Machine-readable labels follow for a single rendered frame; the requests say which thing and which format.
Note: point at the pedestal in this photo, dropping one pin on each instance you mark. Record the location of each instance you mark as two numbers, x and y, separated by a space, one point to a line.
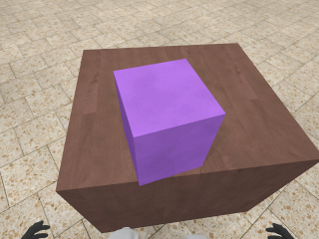
258 149

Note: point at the left robot thigh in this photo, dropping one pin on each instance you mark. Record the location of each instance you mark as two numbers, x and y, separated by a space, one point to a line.
125 233

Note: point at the left robot hand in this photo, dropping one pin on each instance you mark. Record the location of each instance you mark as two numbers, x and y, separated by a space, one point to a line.
36 227

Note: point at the carton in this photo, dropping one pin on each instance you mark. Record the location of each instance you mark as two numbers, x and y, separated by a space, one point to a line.
169 116

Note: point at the right robot hand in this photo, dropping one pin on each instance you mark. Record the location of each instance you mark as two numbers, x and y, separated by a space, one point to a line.
278 229

